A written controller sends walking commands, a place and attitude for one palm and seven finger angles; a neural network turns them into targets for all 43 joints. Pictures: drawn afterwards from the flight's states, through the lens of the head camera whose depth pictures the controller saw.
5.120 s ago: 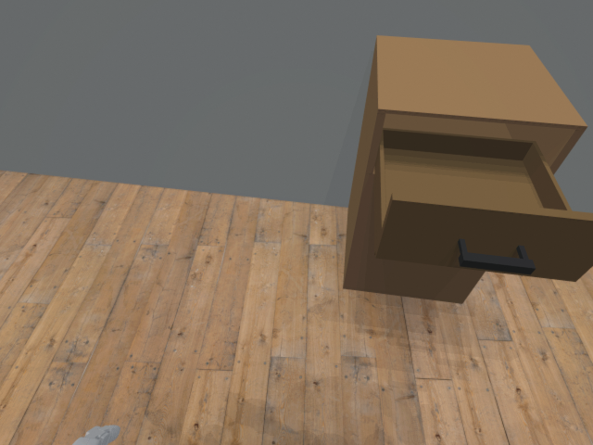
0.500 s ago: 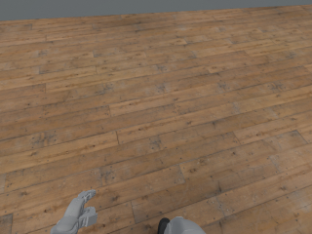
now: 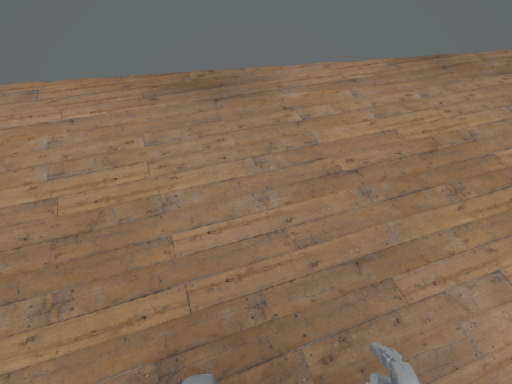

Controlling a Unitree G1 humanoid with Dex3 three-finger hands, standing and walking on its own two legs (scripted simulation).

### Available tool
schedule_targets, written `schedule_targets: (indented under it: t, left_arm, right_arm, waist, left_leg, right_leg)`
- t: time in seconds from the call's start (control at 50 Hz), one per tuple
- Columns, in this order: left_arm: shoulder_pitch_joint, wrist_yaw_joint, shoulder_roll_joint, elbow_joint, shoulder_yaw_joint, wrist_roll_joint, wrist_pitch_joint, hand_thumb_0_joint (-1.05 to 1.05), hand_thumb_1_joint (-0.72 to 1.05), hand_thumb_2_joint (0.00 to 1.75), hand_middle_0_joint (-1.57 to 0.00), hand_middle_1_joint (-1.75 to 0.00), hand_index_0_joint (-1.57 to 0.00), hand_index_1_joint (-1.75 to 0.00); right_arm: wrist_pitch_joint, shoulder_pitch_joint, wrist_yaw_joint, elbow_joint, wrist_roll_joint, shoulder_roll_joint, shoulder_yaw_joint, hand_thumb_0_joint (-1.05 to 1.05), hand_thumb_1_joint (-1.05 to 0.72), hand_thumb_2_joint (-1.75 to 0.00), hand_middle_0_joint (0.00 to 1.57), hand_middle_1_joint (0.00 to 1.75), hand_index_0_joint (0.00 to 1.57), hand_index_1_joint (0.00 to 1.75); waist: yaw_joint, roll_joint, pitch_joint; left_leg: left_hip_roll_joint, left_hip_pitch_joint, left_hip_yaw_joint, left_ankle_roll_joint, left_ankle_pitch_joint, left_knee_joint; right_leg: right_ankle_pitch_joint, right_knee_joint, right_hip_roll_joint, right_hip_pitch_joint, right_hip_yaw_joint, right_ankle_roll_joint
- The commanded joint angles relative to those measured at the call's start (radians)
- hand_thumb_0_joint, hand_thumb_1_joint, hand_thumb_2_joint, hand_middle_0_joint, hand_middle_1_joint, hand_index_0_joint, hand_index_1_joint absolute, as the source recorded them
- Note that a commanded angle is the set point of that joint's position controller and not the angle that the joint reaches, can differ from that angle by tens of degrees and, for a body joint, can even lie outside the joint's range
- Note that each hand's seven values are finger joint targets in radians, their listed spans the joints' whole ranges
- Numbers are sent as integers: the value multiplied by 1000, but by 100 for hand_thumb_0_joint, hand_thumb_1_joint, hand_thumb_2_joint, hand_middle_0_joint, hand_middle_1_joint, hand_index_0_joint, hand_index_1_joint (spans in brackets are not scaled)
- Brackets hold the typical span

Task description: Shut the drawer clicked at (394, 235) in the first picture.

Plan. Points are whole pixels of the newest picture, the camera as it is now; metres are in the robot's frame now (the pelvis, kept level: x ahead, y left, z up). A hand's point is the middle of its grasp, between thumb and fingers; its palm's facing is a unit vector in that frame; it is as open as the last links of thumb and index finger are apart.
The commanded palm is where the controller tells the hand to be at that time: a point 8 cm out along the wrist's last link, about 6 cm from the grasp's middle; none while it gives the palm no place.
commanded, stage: walk to a spot facing it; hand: left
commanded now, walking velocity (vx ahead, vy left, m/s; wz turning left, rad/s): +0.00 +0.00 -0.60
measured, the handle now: out of the picture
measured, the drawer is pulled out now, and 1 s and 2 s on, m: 0.29 0.29 0.29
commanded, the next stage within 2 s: turn to face it in 0.22 s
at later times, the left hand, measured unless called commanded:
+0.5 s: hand (205, 309) +0.27 +0.13 -0.15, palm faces -0.24 -0.94 -0.24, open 7.4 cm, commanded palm none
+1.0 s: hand (137, 370) +0.15 +0.23 -0.17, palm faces +0.12 -0.97 -0.23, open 7.4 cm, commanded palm none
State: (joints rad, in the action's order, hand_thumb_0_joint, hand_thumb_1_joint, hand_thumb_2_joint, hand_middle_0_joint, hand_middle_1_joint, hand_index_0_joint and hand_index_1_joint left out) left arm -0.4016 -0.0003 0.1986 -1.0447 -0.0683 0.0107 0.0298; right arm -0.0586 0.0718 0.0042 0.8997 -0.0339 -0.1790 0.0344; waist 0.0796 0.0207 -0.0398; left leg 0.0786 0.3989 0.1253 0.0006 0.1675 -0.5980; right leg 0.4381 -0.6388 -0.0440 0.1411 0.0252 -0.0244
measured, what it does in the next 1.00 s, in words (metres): steps on the spot: right foot, then left foot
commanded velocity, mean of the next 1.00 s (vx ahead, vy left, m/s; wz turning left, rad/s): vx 0.00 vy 0.00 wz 0.25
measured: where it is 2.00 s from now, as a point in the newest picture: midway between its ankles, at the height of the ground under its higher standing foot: outside the picture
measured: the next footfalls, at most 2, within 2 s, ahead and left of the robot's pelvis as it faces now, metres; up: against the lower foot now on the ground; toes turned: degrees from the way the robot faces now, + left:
right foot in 0.46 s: +0.13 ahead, -0.15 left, +0.00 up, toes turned -20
left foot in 0.84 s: +0.16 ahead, +0.10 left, +0.00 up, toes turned +8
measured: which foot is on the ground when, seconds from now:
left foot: down 0.00-0.48, up 0.50-0.82, down 0.84-1.00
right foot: up 0.00-0.44, down 0.46-0.84, up 0.86-1.00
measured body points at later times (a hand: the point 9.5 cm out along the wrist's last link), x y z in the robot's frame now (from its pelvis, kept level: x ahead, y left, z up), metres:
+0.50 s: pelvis +0.09 -0.02 +0.00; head +0.12 -0.04 +0.45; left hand +0.28 +0.18 -0.13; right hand -0.01 -0.24 -0.15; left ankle +0.08 +0.10 -0.72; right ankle +0.09 -0.14 -0.73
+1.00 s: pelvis +0.08 +0.01 +0.01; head +0.12 +0.04 +0.45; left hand +0.14 +0.28 -0.15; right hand +0.15 -0.24 -0.12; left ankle +0.12 +0.10 -0.72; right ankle +0.07 -0.14 -0.64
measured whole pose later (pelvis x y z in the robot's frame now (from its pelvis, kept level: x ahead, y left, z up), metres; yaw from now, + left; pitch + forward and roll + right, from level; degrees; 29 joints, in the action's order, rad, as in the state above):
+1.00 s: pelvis +0.08 +0.01 +0.01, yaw +4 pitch +1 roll -1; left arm -0.18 0.02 0.24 -0.96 -0.11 0.02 -0.07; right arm 0.01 0.24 -0.01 0.93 -0.03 -0.19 0.07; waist -0.02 0.04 -0.06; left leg 0.02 0.36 0.09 -0.06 0.26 -0.60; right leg 0.39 -1.16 0.09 0.52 -0.05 0.08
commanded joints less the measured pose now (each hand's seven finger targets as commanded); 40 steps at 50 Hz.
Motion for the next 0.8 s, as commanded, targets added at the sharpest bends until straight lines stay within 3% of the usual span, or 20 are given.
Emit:
schedule_targets:
  t: [0.0,0.02,0.04,0.06,0.1,0.18,0.28,0.36,0.4,0.42,0.44,0.46,0.48,0.5,0.56,0.62,0.68,0.74,0.76,0.78]
  left_arm:
    - [75,-3,100,107,-28,3,18,0,90,90,-20,-30,-20,-30]
    - [105,-12,87,109,-31,8,12,0,90,90,-20,-30,-20,-30]
    - [88,-20,72,100,-32,12,-1,0,90,90,-20,-30,-20,-30]
    - [57,-24,57,87,-32,11,-16,0,90,90,-20,-30,-20,-30]
    - [26,-23,34,82,-35,11,-46,0,90,90,-20,-30,-20,-30]
    - [68,-24,15,108,-42,15,-71,0,90,90,-20,-30,-20,-30]
    - [209,-28,9,167,-38,16,-80,0,90,90,-20,-30,-20,-30]
    - [245,-10,-9,169,-12,20,-53,0,90,90,-20,-30,-20,-30]
    - [180,0,-1,132,-5,22,-31,0,90,90,-20,-30,-20,-30]
    - [119,8,37,101,-2,23,-13,0,90,90,-20,-30,-20,-30]
    - [71,23,107,69,-4,23,7,0,90,90,-20,-30,-20,-30]
    - [59,27,156,49,-3,14,16,0,90,90,-20,-30,-20,-30]
    - [61,30,183,53,-12,9,13,0,90,90,-20,-30,-20,-30]
    - [109,34,174,55,-15,9,8,0,90,90,-20,-30,-20,-30]
    - [238,44,138,91,-10,13,-16,0,90,90,-20,-30,-20,-30]
    - [277,44,130,118,-16,16,-23,0,90,90,-20,-30,-20,-30]
    - [279,45,139,134,-31,22,-30,0,90,90,-20,-30,-20,-30]
    - [262,41,144,144,-40,18,-38,0,90,90,-20,-30,-20,-30]
    - [260,40,133,147,-43,16,-43,0,90,90,-20,-30,-20,-30]
    - [265,37,123,164,-42,7,-51,0,90,90,-20,-30,-20,-30]
  right_arm:
    - [-6,314,-32,14,11,-229,44,0,-90,-90,20,30,20,30]
    - [-8,253,-34,-1,10,-186,32,0,-90,-90,20,30,20,30]
    - [-10,206,-34,-6,9,-148,21,0,-90,-90,20,30,20,30]
    - [-11,158,-36,-7,13,-126,18,0,-90,-90,20,30,20,30]
    - [-9,166,-39,-1,14,-113,16,0,-90,-90,20,30,20,30]
    - [1,189,-42,14,16,-113,25,0,-90,-90,20,30,20,30]
    - [19,228,-38,26,8,-136,49,0,-90,-90,20,30,20,30]
    - [32,276,-30,71,-1,-151,52,0,-90,-90,20,30,20,30]
    - [35,278,-30,89,2,-142,45,0,-90,-90,20,30,20,30]
    - [30,300,-24,98,10,-114,36,0,-90,-90,20,30,20,30]
    - [25,336,-18,100,21,-49,18,0,-90,-90,20,30,20,30]
    - [36,318,-20,88,29,-2,2,0,-90,-90,20,30,20,30]
    - [61,284,-29,75,30,-18,3,0,-90,-90,20,30,20,30]
    - [71,267,-32,76,28,-39,11,0,-90,-90,20,30,20,30]
    - [88,282,-23,113,26,-41,24,0,-90,-90,20,30,20,30]
    - [103,294,-12,105,19,-30,34,0,-90,-90,20,30,20,30]
    - [103,270,-1,70,17,-24,42,0,-90,-90,20,30,20,30]
    - [94,265,4,42,15,-29,48,0,-90,-90,20,30,20,30]
    - [91,279,5,33,13,-40,53,0,-90,-90,20,30,20,30]
    - [86,328,7,37,11,-71,61,0,-90,-90,20,30,20,30]
  waist:
    - [-168,-201,155]
    - [-138,-164,59]
    - [-104,-142,24]
    - [-70,-143,17]
    - [-57,-175,41]
    - [-59,-170,35]
    - [-97,-174,9]
    - [-122,-217,31]
    - [-83,-171,78]
    - [-56,-106,132]
    - [-52,56,219]
    - [-53,135,226]
    - [-28,227,239]
    - [-35,272,192]
    - [-78,121,74]
    - [-98,146,8]
    - [-95,158,2]
    - [-96,150,27]
    - [-107,104,37]
    - [-137,11,59]
  left_leg:
    - [455,-450,-426,-163,-249,274]
    - [403,-339,-345,-142,-246,294]
    - [359,-267,-248,-112,-282,303]
    - [325,-227,-138,-88,-348,293]
    - [287,-183,-33,-79,-405,286]
    - [280,-201,22,-89,-367,296]
    - [308,-269,69,-114,-352,274]
    - [294,-267,50,-124,-416,199]
    - [244,-256,49,-77,-410,101]
    - [194,-226,68,-30,-356,17]
    - [133,-62,88,21,-111,-75]
    - [67,22,40,54,378,-164]
    - [51,19,-22,54,500,-248]
    - [41,50,-54,52,495,-323]
    - [26,61,-68,56,368,-443]
    - [24,48,-40,66,310,-431]
    - [31,27,-21,62,300,-333]
    - [7,-24,26,58,217,-155]
    - [-1,-88,23,52,149,-61]
    - [10,-170,-11,39,50,63]
  right_leg:
    - [107,-684,65,484,14,21]
    - [40,-703,99,491,7,32]
    - [-17,-696,119,463,-1,42]
    - [-63,-677,130,441,-16,53]
    - [-103,-661,125,390,-33,66]
    - [-165,-609,134,432,-51,85]
    - [-146,-372,154,437,-94,93]
    - [-110,-95,98,269,-140,62]
    - [-256,125,76,116,-162,50]
    - [-409,232,118,-18,-121,41]
    - [-769,206,299,-238,32,-12]
    - [-1104,191,466,-266,99,-99]
    - [-1131,199,478,-212,97,-158]
    - [-1079,217,475,-167,85,-173]
    - [-810,256,426,-30,-43,-138]
    - [-556,308,414,89,-121,-107]
    - [-400,302,430,116,-143,-93]
    - [-348,217,423,106,-170,-64]
    - [-299,157,408,139,-191,-37]
    - [-212,41,372,195,-218,1]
